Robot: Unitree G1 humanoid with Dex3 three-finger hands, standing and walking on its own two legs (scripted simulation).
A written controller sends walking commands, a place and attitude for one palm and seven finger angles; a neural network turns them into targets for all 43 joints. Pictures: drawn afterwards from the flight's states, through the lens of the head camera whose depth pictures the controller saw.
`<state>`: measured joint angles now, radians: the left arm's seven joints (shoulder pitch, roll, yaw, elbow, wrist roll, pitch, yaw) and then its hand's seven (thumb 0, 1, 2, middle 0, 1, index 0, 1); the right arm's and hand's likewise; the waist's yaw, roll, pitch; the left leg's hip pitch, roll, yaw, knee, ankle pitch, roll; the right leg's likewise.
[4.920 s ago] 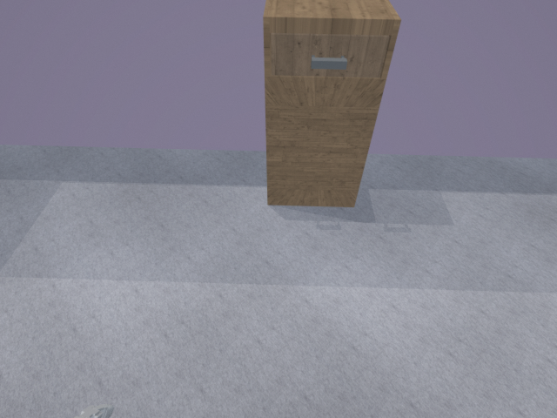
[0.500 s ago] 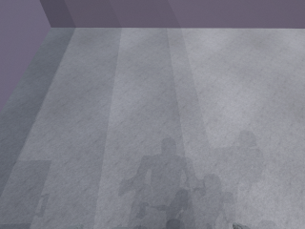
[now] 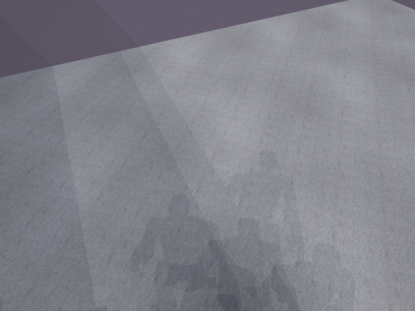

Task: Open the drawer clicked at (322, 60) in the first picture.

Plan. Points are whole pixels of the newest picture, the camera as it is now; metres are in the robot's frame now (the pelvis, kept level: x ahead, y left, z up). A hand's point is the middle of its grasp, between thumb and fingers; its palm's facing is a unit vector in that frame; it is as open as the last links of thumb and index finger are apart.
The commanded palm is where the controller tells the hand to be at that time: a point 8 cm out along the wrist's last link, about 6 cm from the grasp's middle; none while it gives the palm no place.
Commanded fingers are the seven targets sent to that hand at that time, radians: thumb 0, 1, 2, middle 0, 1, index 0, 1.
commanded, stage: walk to a spot facing it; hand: left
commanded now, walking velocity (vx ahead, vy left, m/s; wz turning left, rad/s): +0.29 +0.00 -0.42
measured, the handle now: out of the picture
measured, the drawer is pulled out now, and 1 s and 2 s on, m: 0.00 0.00 0.00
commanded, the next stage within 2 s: turn to face it in 0.22 s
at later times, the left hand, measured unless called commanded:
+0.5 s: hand out of the picture +0.15 +0.19 -0.21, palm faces +0.00 -0.99 -0.15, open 7.4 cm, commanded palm none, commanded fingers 0.00 0.90 0.90 -0.20 -0.30 -0.20 -0.30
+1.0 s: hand (118, 259) +0.25 +0.23 -0.15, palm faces +0.24 -0.94 -0.24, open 7.4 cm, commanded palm none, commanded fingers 0.00 0.90 0.90 -0.20 -0.30 -0.20 -0.30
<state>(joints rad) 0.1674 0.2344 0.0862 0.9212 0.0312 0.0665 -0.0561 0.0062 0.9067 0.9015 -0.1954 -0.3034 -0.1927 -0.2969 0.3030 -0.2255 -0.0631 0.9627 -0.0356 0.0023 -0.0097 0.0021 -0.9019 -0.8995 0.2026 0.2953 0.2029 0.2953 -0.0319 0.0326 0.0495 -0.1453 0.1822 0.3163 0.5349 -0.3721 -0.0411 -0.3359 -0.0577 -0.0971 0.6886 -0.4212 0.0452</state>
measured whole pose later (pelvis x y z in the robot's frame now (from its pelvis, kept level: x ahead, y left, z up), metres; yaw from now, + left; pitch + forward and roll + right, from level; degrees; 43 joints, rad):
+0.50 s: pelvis +0.15 +0.01 -0.02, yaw -3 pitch -1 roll -2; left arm 0.32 0.19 0.03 1.08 0.01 -0.01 0.02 0.00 0.91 0.90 -0.20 -0.30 -0.20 -0.30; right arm 0.20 -0.16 -0.03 0.99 -0.02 -0.03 0.01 0.00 -0.91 -0.90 0.20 0.29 0.20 0.29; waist 0.01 -0.05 0.07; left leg -0.44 0.05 0.13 0.68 -0.21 0.08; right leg -0.12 -0.03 -0.05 0.80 -0.55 0.03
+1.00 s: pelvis +0.18 +0.00 +0.00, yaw +13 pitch +2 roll -2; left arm 0.14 0.21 0.08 0.92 0.02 0.05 0.02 0.00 0.90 0.90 -0.20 -0.30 -0.20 -0.30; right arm 0.26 -0.19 -0.08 0.97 -0.03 0.04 0.00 0.00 -0.90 -0.90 0.20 0.30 0.20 0.30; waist -0.05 0.02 0.01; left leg -0.37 -0.11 -0.10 0.40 -0.06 0.08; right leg -0.42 -0.02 0.03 0.88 -0.40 0.08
